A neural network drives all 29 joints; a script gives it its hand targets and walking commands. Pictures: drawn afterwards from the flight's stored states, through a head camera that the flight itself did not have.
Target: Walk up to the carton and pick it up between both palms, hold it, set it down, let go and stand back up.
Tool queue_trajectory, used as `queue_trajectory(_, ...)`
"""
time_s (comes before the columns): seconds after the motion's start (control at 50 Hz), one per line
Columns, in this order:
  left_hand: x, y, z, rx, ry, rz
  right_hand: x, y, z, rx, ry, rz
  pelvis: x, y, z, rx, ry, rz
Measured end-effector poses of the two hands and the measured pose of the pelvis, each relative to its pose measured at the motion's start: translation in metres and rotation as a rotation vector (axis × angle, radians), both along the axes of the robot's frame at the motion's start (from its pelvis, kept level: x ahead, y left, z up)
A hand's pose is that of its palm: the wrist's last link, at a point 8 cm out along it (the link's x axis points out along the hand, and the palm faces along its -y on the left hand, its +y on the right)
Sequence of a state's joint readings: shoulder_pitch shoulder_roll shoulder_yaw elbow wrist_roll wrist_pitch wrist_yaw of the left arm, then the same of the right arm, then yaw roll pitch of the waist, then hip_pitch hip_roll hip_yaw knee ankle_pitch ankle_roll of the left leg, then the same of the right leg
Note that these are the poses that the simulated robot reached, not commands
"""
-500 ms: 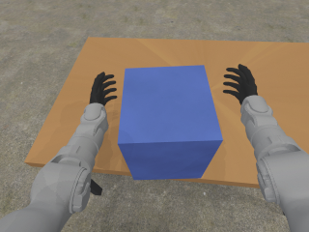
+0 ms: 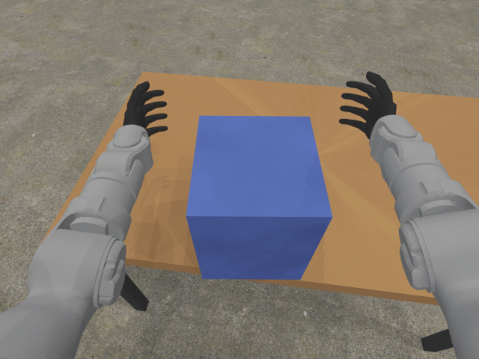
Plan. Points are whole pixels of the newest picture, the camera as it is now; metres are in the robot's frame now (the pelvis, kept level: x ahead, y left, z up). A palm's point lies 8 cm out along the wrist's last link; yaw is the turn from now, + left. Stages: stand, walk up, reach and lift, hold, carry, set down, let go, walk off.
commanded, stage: set down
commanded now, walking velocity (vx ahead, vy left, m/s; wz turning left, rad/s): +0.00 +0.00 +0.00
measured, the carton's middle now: (252, 202) +0.41 +0.05 +0.00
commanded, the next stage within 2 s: none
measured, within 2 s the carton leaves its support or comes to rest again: neither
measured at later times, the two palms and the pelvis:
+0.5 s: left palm (140, 175) +0.37 +0.24 +0.09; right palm (382, 177) +0.44 -0.16 +0.09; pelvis +0.00 +0.01 +0.01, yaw -1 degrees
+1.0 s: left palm (142, 214) +0.32 +0.22 +0.05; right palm (387, 228) +0.37 -0.17 +0.05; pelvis +0.00 +0.01 +0.01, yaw -1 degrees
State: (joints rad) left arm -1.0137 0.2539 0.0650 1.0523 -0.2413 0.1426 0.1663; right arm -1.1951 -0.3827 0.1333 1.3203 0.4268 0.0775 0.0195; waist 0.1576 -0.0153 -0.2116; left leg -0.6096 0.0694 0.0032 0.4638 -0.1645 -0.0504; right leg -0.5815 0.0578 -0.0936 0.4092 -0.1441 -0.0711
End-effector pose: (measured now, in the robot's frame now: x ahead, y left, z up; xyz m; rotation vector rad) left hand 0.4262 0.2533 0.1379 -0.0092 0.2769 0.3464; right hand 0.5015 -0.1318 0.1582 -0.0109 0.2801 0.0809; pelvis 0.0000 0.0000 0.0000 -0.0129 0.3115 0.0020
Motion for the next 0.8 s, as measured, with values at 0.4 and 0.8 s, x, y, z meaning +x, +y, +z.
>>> queue_trajectory(0.4, -0.037, -0.013, -0.03, -0.01, 0.026, -0.045, -0.041, -0.023, -0.048, -0.013, 0.017, -0.009, 0.006, 0.006, 0.01, 0.006, -0.143, -0.008)
queue_trajectory(0.8, -0.076, -0.022, -0.051, -0.012, -0.002, -0.048, -0.091, -0.029, -0.075, -0.021, 0.002, 0.015, -0.002, 0.008, 0.01, 0.011, -0.199, -0.016)
